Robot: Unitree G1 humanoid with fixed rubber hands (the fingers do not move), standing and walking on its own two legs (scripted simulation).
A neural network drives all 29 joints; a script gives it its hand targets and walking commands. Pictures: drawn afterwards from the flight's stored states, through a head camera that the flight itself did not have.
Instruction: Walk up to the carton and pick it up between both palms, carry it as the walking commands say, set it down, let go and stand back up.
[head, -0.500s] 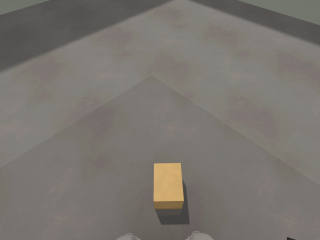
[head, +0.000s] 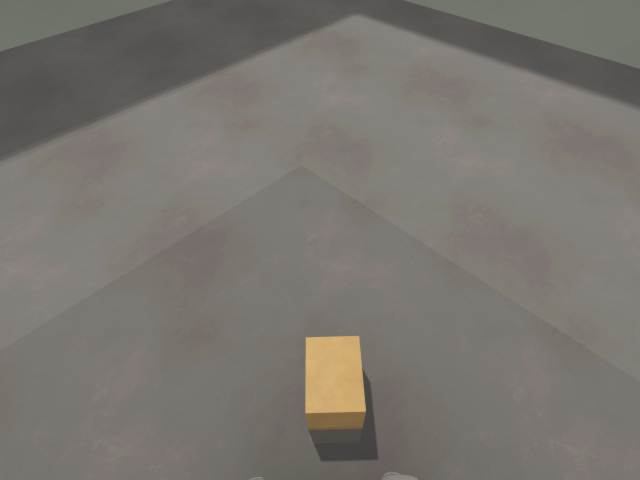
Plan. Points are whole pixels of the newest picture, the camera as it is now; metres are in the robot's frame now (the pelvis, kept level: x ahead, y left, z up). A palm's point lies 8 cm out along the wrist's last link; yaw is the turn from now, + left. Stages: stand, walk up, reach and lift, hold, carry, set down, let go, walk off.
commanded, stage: walk up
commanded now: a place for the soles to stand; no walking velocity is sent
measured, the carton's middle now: (333, 382) +0.50 -0.02 -0.64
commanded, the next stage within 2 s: none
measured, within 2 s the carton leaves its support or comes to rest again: neither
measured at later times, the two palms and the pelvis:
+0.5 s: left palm out of the picture +0.09 +0.34 -0.07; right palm out of the picture +0.08 -0.33 -0.10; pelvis +0.00 +0.00 +0.00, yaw +0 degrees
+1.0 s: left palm out of the picture +0.10 +0.33 -0.08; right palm out of the picture +0.07 -0.33 -0.09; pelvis +0.00 +0.00 +0.00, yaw -1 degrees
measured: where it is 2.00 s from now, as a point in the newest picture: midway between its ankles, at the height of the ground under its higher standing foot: outside the picture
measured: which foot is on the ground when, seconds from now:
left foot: down 0.00-1.00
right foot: down 0.00-1.00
